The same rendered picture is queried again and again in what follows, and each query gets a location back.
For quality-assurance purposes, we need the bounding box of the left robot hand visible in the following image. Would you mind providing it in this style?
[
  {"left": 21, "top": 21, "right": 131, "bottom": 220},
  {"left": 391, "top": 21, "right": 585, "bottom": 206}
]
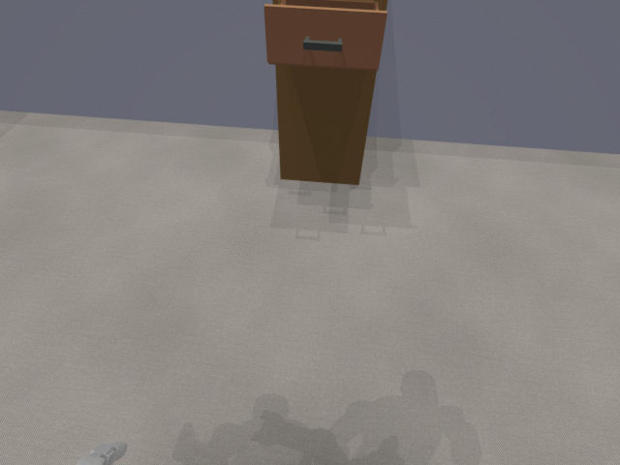
[{"left": 76, "top": 442, "right": 127, "bottom": 465}]

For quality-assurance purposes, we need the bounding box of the drawer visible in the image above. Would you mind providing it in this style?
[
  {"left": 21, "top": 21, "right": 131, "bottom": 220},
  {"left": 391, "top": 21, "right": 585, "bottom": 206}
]
[{"left": 263, "top": 0, "right": 388, "bottom": 71}]

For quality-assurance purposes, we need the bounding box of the handle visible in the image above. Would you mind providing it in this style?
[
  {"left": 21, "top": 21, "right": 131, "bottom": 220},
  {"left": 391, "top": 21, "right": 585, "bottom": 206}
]
[{"left": 303, "top": 36, "right": 342, "bottom": 52}]

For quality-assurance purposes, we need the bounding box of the cabinet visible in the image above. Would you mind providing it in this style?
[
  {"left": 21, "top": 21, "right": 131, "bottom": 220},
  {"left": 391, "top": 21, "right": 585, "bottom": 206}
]
[{"left": 272, "top": 0, "right": 388, "bottom": 185}]

